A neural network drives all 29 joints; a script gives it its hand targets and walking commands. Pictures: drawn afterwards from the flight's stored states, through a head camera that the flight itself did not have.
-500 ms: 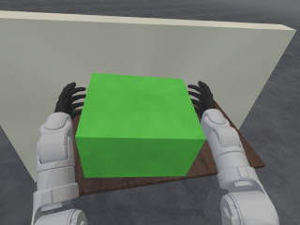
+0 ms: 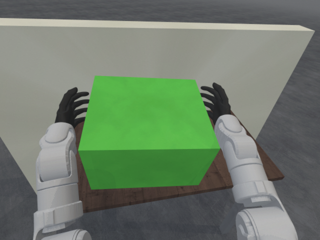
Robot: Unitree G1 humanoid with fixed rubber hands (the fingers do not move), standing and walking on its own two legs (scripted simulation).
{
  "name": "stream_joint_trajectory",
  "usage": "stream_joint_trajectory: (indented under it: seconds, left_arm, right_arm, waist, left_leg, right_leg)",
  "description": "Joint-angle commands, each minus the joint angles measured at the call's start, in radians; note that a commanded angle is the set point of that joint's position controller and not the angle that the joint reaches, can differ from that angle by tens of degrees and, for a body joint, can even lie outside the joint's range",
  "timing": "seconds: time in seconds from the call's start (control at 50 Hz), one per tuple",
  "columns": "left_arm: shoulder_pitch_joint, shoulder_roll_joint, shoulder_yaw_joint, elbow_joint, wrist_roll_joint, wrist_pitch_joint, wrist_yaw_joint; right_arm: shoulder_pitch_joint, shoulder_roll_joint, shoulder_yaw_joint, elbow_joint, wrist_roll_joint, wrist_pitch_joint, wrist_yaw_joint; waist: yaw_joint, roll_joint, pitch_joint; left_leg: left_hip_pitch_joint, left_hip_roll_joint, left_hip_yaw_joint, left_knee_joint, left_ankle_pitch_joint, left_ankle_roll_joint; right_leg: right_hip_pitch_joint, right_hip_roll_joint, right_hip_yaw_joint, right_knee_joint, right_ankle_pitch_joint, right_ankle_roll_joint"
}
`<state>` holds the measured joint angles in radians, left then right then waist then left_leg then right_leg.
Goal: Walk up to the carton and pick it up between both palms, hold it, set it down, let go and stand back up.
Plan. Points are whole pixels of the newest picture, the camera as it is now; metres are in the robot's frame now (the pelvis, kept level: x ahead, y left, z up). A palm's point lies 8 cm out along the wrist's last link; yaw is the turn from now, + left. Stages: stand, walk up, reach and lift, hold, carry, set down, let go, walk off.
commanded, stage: hold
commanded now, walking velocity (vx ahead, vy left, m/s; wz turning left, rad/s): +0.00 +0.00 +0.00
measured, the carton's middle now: (146, 130) +0.36 +0.01 +0.13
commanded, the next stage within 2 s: none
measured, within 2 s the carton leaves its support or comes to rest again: neither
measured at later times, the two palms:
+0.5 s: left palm (64, 124) +0.34 +0.19 +0.18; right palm (218, 117) +0.35 -0.17 +0.18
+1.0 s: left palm (67, 123) +0.34 +0.19 +0.18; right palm (218, 116) +0.36 -0.17 +0.18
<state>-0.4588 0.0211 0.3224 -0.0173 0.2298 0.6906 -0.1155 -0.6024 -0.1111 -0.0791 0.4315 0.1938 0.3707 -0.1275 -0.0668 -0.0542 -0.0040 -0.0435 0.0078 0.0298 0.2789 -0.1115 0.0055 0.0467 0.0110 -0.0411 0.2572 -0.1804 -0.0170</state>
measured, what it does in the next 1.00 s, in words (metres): stands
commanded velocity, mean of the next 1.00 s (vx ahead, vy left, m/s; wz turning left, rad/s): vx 0.00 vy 0.00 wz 0.00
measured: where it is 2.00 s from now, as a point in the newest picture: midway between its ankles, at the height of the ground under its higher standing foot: outside the picture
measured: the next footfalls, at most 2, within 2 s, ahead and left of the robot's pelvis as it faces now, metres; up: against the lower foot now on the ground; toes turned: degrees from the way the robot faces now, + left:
none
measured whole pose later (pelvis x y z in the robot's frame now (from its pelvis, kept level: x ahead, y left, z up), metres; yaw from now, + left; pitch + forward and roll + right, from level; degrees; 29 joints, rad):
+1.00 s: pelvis +0.00 +0.00 +0.00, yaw +0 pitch -7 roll +0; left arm -0.49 0.03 0.32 0.03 0.24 0.70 -0.12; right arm -0.62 -0.11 -0.09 0.48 0.17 0.37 -0.12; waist -0.06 -0.06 0.00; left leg -0.05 0.00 0.03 0.27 -0.10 0.01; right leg 0.03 0.01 -0.04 0.26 -0.18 -0.01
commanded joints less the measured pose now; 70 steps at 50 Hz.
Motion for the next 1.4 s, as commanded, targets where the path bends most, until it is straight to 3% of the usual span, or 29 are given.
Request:
stream_joint_trajectory:
  seconds: [0.0, 0.08, 0.16, 0.28, 0.36, 0.52, 0.58, 0.62, 0.76, 0.86, 1.06, 1.16, 1.26, 1.34, 1.38]
  left_arm:
    - [-0.561, -0.367, -0.405, 0.002, -0.081, -0.003, -0.137]
    - [-0.587, -0.395, -0.447, -0.066, -0.114, -0.027, -0.127]
    - [-0.592, -0.39, -0.47, -0.11, -0.128, -0.038, -0.111]
    - [-0.584, -0.372, -0.449, -0.049, -0.113, -0.023, -0.11]
    - [-0.581, -0.381, -0.434, -0.016, -0.101, -0.009, -0.111]
    - [-0.599, -0.402, -0.469, -0.065, -0.126, -0.023, -0.1]
    - [-0.601, -0.397, -0.47, -0.058, -0.129, -0.03, -0.098]
    - [-0.601, -0.388, -0.445, -0.009, -0.114, -0.025, -0.101]
    - [-0.59, -0.393, -0.449, -0.047, -0.108, -0.021, -0.097]
    - [-0.601, -0.399, -0.444, -0.03, -0.112, -0.018, -0.107]
    - [-0.555, -0.382, -0.454, -0.099, -0.117, -0.027, -0.104]
    - [-0.562, -0.36, -0.443, -0.082, -0.11, -0.018, -0.12]
    - [-0.576, -0.378, -0.443, -0.051, -0.106, -0.012, -0.118]
    - [-0.578, -0.383, -0.447, -0.066, -0.114, -0.019, -0.113]
    - [-0.59, -0.394, -0.478, -0.106, -0.139, -0.032, -0.104]
  right_arm:
    - [-0.603, 0.479, 0.341, -0.178, 0.037, -0.026, 0.116]
    - [-0.653, 0.509, 0.381, -0.269, 0.073, -0.055, 0.108]
    - [-0.622, 0.496, 0.393, -0.276, 0.085, -0.061, 0.105]
    - [-0.624, 0.472, 0.353, -0.215, 0.049, -0.054, 0.123]
    - [-0.647, 0.468, 0.346, -0.206, 0.047, -0.051, 0.126]
    - [-0.645, 0.466, 0.346, -0.225, 0.064, -0.066, 0.133]
    - [-0.645, 0.467, 0.344, -0.23, 0.057, -0.066, 0.132]
    - [-0.669, 0.465, 0.337, -0.211, 0.048, -0.064, 0.138]
    - [-0.655, 0.471, 0.353, -0.212, 0.065, -0.065, 0.133]
    - [-0.649, 0.481, 0.334, -0.195, 0.045, -0.057, 0.135]
    - [-0.619, 0.485, 0.397, -0.284, 0.09, -0.055, 0.107]
    - [-0.588, 0.472, 0.377, -0.244, 0.075, -0.033, 0.104]
    - [-0.631, 0.475, 0.363, -0.238, 0.062, -0.035, 0.118]
    - [-0.662, 0.488, 0.385, -0.271, 0.077, -0.049, 0.119]
    - [-0.649, 0.493, 0.391, -0.299, 0.086, -0.059, 0.117]
  waist:
    - [-0.007, 0.02, -0.187]
    - [-0.005, 0.044, -0.308]
    - [-0.012, 0.076, -0.341]
    - [-0.003, 0.05, -0.246]
    - [0.006, 0.05, -0.235]
    - [-0.013, 0.069, -0.319]
    - [-0.016, 0.065, -0.318]
    - [0.005, 0.056, -0.276]
    - [0.006, 0.07, -0.277]
    - [-0.002, 0.048, -0.263]
    - [-0.002, 0.052, -0.337]
    - [-0.014, 0.051, -0.256]
    - [0.001, 0.053, -0.246]
    - [0.013, 0.047, -0.298]
    - [0.0, 0.054, -0.344]
  left_leg:
    - [0.105, -0.035, 0.02, -0.041, 0.04, 0.009]
    - [0.168, -0.041, 0.016, 0.007, 0.18, -0.008]
    - [0.199, -0.039, 0.009, 0.027, 0.232, -0.028]
    - [0.159, -0.027, 0.013, -0.019, 0.102, -0.01]
    - [0.147, -0.024, 0.016, -0.024, 0.084, -0.006]
    - [0.197, -0.022, 0.007, 0.006, 0.177, -0.025]
    - [0.192, -0.024, 0.007, 0.0, 0.154, -0.023]
    - [0.16, -0.023, 0.011, -0.016, 0.095, -0.011]
    - [0.172, -0.024, 0.014, -0.003, 0.161, -0.018]
    - [0.146, -0.025, 0.017, -0.021, 0.101, -0.008]
    - [0.192, -0.039, 0.009, 0.027, 0.263, -0.024]
    - [0.155, -0.037, 0.008, -0.004, 0.172, -0.023]
    - [0.139, -0.032, 0.012, -0.018, 0.114, -0.015]
    - [0.165, -0.033, 0.011, 0.001, 0.173, -0.014]
    - [0.193, -0.031, 0.009, 0.019, 0.224, -0.024]
  right_leg:
    - [-0.066, 0.003, -0.012, -0.049, 0.159, 0.059]
    - [-0.039, 0.015, -0.022, -0.023, 0.281, 0.064]
    - [-0.049, 0.021, -0.031, -0.014, 0.297, 0.061]
    - [-0.1, 0.016, -0.033, -0.041, 0.15, 0.052]
    - [-0.092, 0.018, -0.03, -0.046, 0.129, 0.046]
    - [-0.086, 0.029, -0.035, -0.033, 0.179, 0.043]
    - [-0.093, 0.027, -0.034, -0.036, 0.17, 0.045]
    - [-0.109, 0.021, -0.032, -0.046, 0.116, 0.044]
    - [-0.087, 0.024, -0.03, -0.037, 0.173, 0.043]
    - [-0.098, 0.02, -0.026, -0.044, 0.128, 0.044]
    - [-0.013, 0.027, -0.024, -0.011, 0.337, 0.063]
    - [-0.045, 0.017, -0.023, -0.029, 0.259, 0.06]
    - [-0.082, 0.016, -0.023, -0.041, 0.172, 0.05]
    - [-0.065, 0.02, -0.026, -0.027, 0.235, 0.055]
    - [-0.064, 0.028, -0.031, -0.022, 0.262, 0.052]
